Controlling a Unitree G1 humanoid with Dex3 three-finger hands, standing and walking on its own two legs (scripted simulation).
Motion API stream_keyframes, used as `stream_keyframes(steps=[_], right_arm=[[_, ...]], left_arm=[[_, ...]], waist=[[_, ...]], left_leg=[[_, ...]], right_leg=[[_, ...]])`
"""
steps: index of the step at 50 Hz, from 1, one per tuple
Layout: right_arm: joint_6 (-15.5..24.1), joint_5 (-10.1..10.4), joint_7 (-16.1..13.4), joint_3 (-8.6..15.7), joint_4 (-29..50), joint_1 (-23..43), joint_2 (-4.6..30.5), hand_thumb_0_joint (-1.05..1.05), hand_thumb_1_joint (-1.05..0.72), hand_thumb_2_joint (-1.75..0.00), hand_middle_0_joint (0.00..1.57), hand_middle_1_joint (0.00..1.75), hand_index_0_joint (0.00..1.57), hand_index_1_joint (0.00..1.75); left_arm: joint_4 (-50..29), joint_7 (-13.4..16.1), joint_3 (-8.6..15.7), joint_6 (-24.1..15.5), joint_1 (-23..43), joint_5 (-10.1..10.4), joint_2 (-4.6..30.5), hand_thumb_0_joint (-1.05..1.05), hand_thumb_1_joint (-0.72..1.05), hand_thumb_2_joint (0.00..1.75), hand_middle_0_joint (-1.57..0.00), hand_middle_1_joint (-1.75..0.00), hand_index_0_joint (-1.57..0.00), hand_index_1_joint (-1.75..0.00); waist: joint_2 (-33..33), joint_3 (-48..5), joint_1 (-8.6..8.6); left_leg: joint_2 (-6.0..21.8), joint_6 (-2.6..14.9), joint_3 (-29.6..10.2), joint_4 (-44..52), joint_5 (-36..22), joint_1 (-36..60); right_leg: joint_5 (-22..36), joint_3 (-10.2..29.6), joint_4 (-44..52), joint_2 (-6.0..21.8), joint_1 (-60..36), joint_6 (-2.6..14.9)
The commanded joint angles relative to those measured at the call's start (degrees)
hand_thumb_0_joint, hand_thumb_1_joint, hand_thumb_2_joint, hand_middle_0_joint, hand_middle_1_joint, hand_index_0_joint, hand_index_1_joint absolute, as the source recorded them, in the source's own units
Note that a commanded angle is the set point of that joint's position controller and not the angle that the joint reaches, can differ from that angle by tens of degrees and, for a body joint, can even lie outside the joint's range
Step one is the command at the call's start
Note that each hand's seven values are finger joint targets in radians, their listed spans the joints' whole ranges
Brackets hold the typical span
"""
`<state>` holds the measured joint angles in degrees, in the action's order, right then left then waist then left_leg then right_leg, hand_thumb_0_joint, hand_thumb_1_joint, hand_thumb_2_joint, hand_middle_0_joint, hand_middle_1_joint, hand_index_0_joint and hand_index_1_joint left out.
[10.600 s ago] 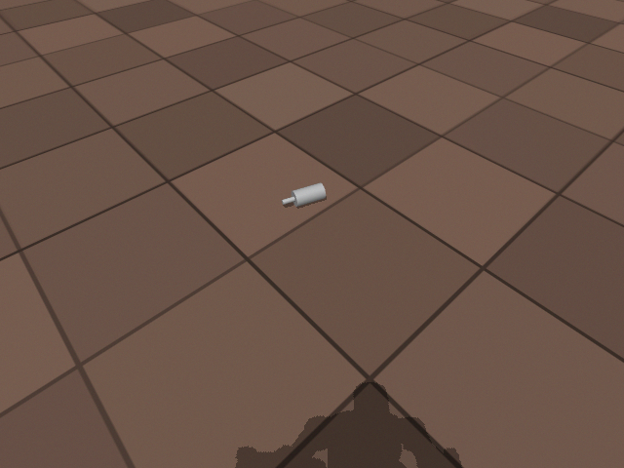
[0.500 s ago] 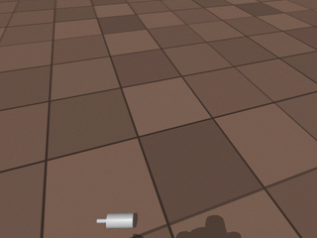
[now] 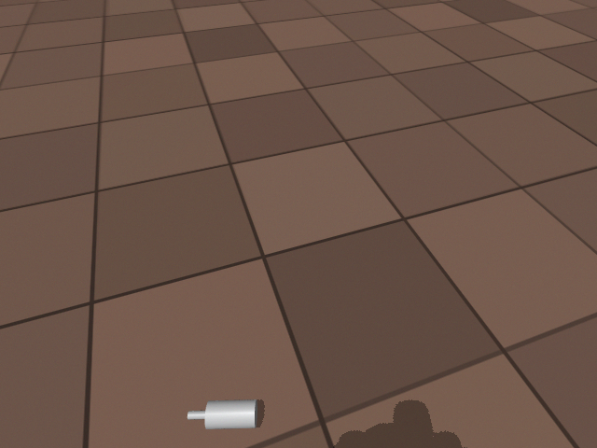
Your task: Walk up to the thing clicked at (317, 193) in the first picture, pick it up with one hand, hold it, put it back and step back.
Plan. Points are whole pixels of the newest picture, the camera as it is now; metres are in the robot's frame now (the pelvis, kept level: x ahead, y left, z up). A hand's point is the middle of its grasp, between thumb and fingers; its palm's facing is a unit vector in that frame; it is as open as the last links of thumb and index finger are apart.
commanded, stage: walk up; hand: left
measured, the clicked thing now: (222, 414) +0.40 +0.26 -0.74
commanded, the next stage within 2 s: stand in 0.18 s
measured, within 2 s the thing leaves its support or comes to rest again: neither
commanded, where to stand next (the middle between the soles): +0.03 -0.02 m, yaw +2 degrees
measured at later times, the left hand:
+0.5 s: hand out of the picture +0.08 +0.26 -0.16, palm faces -0.02 -0.94 -0.34, open 7.4 cm
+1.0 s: hand out of the picture +0.07 +0.27 -0.16, palm faces -0.01 -0.94 -0.34, open 7.4 cm
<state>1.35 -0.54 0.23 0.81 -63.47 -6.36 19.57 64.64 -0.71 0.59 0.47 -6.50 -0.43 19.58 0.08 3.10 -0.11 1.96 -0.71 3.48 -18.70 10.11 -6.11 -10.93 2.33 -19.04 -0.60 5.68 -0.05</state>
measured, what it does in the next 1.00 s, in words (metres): stands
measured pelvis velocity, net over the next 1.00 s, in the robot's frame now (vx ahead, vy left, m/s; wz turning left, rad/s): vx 0.01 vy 0.01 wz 0.02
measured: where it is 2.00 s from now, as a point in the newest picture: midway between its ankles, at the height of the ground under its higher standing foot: outside the picture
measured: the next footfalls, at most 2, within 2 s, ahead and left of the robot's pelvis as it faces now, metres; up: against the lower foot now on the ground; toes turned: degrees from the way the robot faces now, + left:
none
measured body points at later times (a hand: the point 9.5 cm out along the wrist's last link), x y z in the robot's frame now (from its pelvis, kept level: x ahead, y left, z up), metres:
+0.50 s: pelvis +0.00 +0.00 +0.00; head +0.02 +0.00 +0.45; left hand +0.08 +0.30 -0.13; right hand +0.08 -0.29 -0.13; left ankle +0.00 +0.13 -0.75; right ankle +0.00 -0.12 -0.75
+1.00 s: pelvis +0.01 +0.01 +0.00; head +0.02 +0.02 +0.45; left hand +0.08 +0.31 -0.13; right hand +0.09 -0.28 -0.13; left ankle +0.00 +0.13 -0.75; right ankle +0.00 -0.12 -0.75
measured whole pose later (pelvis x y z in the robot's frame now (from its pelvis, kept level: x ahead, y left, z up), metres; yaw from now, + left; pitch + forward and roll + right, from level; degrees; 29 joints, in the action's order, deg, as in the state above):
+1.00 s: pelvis +0.01 +0.01 +0.00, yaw +1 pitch -2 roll +0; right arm 0.7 -0.6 0.5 0.4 -64.3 -5.9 19.7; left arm 64.3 0.0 -0.5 -0.8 -6.8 -0.7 20.0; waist 0.4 2.7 0.0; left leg 0.6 0.4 2.9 -18.2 10.3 -6.0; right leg -10.7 1.7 -17.2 0.8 4.5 -1.3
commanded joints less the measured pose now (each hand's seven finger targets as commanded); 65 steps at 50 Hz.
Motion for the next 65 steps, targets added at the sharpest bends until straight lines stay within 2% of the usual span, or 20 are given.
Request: stream_keyframes(steps=[1, 8, 9, 12, 18, 23, 33, 38, 40, 41, 44, 49, 59, 63, 65], right_arm=[[1.30, 0.09, -0.96, 2.35, 3.16, 2.10, 12.82, 0.00, -0.90, -0.90, 0.20, 0.30, 0.20, 0.30], [1.28, 0.02, -0.86, 2.08, 3.17, 2.88, 12.43, 0.00, -0.90, -0.90, 0.20, 0.30, 0.20, 0.30], [0.86, -0.05, -0.84, 1.78, 2.73, 3.04, 12.14, 0.00, -0.90, -0.90, 0.20, 0.30, 0.20, 0.30], [0.55, -0.04, -0.67, 1.49, 2.40, 2.11, 11.62, 0.00, -0.90, -0.90, 0.20, 0.30, 0.20, 0.30], [0.54, 0.04, -0.53, 1.52, 2.17, 2.81, 12.37, 0.00, -0.90, -0.90, 0.20, 0.30, 0.20, 0.30], [0.71, -0.12, -0.52, 1.39, 1.91, 2.20, 12.31, 0.00, -0.90, -0.90, 0.20, 0.30, 0.20, 0.30], [0.49, -0.01, -0.54, 1.63, 1.63, 2.26, 12.36, 0.00, -0.90, -0.90, 0.20, 0.30, 0.20, 0.30], [0.52, 0.02, -0.52, 1.71, 1.87, 2.11, 12.41, 0.00, -0.90, -0.90, 0.20, 0.30, 0.20, 0.30], [0.51, -0.04, -0.53, 1.61, 1.77, 2.05, 12.28, 0.00, -0.90, -0.90, 0.20, 0.30, 0.20, 0.30], [0.49, 0.01, -0.50, 1.72, 1.90, 2.48, 12.64, 0.00, -0.90, -0.90, 0.20, 0.30, 0.20, 0.30], [0.51, -0.04, -0.59, 1.72, 2.14, 2.20, 12.34, 0.00, -0.90, -0.90, 0.20, 0.30, 0.20, 0.30], [0.66, -0.01, -0.62, 1.69, 2.36, 2.63, 12.39, 0.00, -0.90, -0.90, 0.20, 0.30, 0.20, 0.30], [0.36, -0.06, -0.59, 1.91, 2.35, 2.54, 12.55, 0.00, -0.90, -0.90, 0.20, 0.30, 0.20, 0.30], [0.51, -0.10, -0.50, 1.88, 2.25, 2.31, 12.46, 0.00, -0.90, -0.90, 0.20, 0.30, 0.20, 0.30], [0.54, -0.09, -0.48, 2.02, 2.49, 2.65, 12.58, 0.00, -0.90, -0.90, 0.20, 0.30, 0.20, 0.30]], left_arm=[[-3.41, 0.65, 2.42, -1.19, 2.56, -0.09, 11.84, 0.00, 0.90, 0.90, -0.20, -0.30, -0.20, -0.30], [-3.24, 0.66, 2.41, -1.23, 2.20, -0.12, 12.00, 0.00, 0.90, 0.90, -0.20, -0.30, -0.20, -0.30], [-3.28, 0.90, 2.17, -1.85, 2.11, -0.38, 12.21, 0.00, 0.90, 0.90, -0.20, -0.30, -0.20, -0.30], [-2.92, 1.03, 2.15, -2.26, 2.29, -0.19, 12.87, 0.00, 0.90, 0.90, -0.20, -0.30, -0.20, -0.30], [-2.95, 1.11, 1.72, -2.42, 1.80, -0.14, 12.16, 0.00, 0.90, 0.90, -0.20, -0.30, -0.20, -0.30], [-3.32, 1.22, 1.77, -2.39, 2.19, -0.02, 12.70, 0.00, 0.90, 0.90, -0.20, -0.30, -0.20, -0.30], [-3.11, 1.28, 1.47, -2.33, 1.74, -0.13, 12.59, 0.00, 0.90, 0.90, -0.20, -0.30, -0.20, -0.30], [-3.24, 1.46, 1.46, -2.40, 1.51, -0.11, 12.52, 0.00, 0.90, 0.90, -0.20, -0.30, -0.20, -0.30], [-3.07, 1.43, 1.47, -2.31, 1.54, 0.07, 12.58, 0.00, 0.90, 0.90, -0.20, -0.30, -0.20, -0.30], [-3.06, 1.36, 1.37, -2.34, 0.82, -0.05, 12.36, 0.00, 0.90, 0.90, -0.20, -0.30, -0.20, -0.30], [-3.36, 1.41, 1.48, -2.27, 1.46, -0.23, 12.47, 0.00, 0.90, 0.90, -0.20, -0.30, -0.20, -0.30], [-3.38, 1.46, 1.48, -2.20, 1.30, -0.18, 12.53, 0.00, 0.90, 0.90, -0.20, -0.30, -0.20, -0.30], [-3.35, 1.40, 1.46, -2.09, 0.68, -0.28, 12.48, 0.00, 0.90, 0.90, -0.20, -0.30, -0.20, -0.30], [-3.63, 1.26, 1.36, -2.16, 0.71, -0.23, 12.43, 0.00, 0.90, 0.90, -0.20, -0.30, -0.20, -0.30], [-3.61, 1.36, 1.35, -2.16, 0.67, -0.39, 12.42, 0.00, 0.90, 0.90, -0.20, -0.30, -0.20, -0.30]], waist=[[0.67, -4.55, 0.49], [-0.07, -4.87, 0.12], [-1.82, -4.20, 0.15], [0.02, -3.70, 0.53], [-0.09, -3.52, 0.15], [-0.43, -4.88, 0.25], [0.43, -4.74, 0.30], [-0.02, -5.05, 0.30], [-0.28, -3.86, 0.39], [-0.41, -4.12, 0.01], [-0.52, -4.69, 0.35], [-0.77, -4.71, 0.17], [-0.55, -3.18, 0.23], [-0.41, -3.30, 0.25], [-0.58, -4.04, 0.24]], left_leg=[[6.55, 2.30, -5.48, 3.14, -5.54, 2.88], [6.40, 2.14, -5.29, 3.22, -6.22, 3.20], [6.35, 1.88, -5.42, 2.59, -6.28, 2.22], [6.43, 1.90, -5.74, 2.91, -5.63, 2.32], [6.32, 1.80, -6.23, 3.22, -4.79, 1.93], [6.70, 1.69, -6.46, 3.32, -8.21, 2.57], [6.53, 2.10, -6.43, 2.91, -8.56, 3.19], [6.52, 2.18, -6.44, 2.48, -11.62, 3.49], [6.33, 1.84, -6.79, 3.21, -9.65, 2.47], [6.54, 2.21, -6.74, 2.92, -8.58, 2.91], [6.49, 2.19, -6.65, 2.86, -9.95, 2.67], [6.51, 2.13, -6.99, 2.95, -11.58, 3.11], [6.13, 2.31, -7.12, 3.70, -6.03, 1.78], [6.01, 2.14, -7.19, 3.86, -5.75, 1.39], [6.20, 2.37, -7.39, 3.38, -7.36, 1.94]], right_leg=[[9.57, 4.69, 2.99, 6.60, 1.79, 1.64], [10.38, 4.81, 3.15, 6.68, 1.79, 1.54], [10.39, 4.80, 4.00, 7.75, 1.49, 1.11], [9.78, 5.12, 4.29, 7.89, 1.80, 1.17], [8.66, 4.50, 4.87, 7.67, 1.95, 0.96], [10.63, 3.91, 3.62, 7.83, 0.76, 0.99], [11.41, 3.86, 3.81, 8.09, 0.75, 1.12], [13.49, 3.29, 3.58, 7.99, 0.52, 0.82], [10.58, 3.28, 3.74, 7.77, 0.78, 0.77], [10.02, 3.37, 3.90, 7.95, 0.83, 0.76], [11.77, 3.40, 3.67, 8.18, 0.03, 0.86], [11.45, 2.98, 3.44, 7.93, 0.40, 0.76], [7.25, 3.12, 4.38, 7.89, 1.23, 0.81], [6.59, 3.23, 4.43, 7.93, 1.21, 0.94], [8.12, 3.01, 3.87, 8.05, 0.67, 0.90]])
